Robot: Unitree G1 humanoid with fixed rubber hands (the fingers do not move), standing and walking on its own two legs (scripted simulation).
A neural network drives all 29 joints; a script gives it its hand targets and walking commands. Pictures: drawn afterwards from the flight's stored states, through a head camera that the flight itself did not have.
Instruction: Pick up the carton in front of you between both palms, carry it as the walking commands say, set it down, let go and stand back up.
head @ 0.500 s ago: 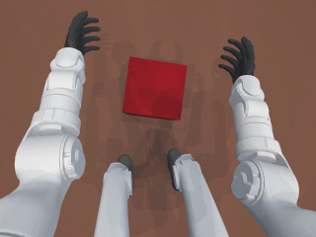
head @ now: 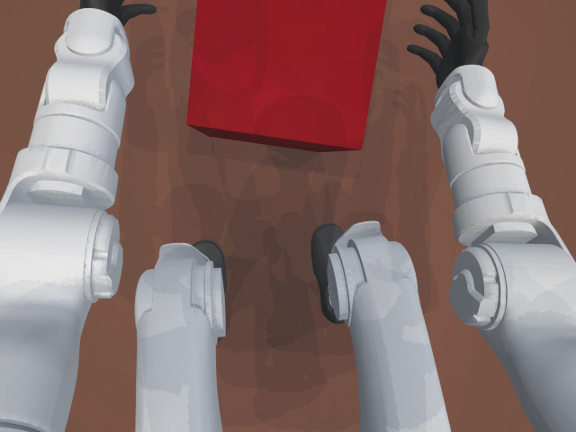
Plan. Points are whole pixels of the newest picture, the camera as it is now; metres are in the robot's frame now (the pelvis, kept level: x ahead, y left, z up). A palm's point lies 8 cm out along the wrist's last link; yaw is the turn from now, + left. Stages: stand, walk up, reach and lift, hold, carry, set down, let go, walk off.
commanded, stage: reach and lift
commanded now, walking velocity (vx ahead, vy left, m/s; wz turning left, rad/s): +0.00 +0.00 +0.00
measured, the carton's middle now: (278, 73) +0.53 -0.03 -0.30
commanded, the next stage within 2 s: none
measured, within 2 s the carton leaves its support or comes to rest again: leaves its support in 1.04 s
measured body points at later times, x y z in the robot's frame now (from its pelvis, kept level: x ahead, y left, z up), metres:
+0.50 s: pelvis +0.01 +0.00 -0.05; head +0.38 +0.01 +0.20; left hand +0.58 +0.14 -0.24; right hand +0.52 -0.20 -0.24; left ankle +0.11 +0.12 -0.39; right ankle +0.12 -0.13 -0.39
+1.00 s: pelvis +0.00 +0.00 -0.06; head +0.36 +0.01 +0.20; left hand +0.57 +0.12 -0.23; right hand +0.53 -0.19 -0.23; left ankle +0.11 +0.12 -0.39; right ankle +0.12 -0.13 -0.39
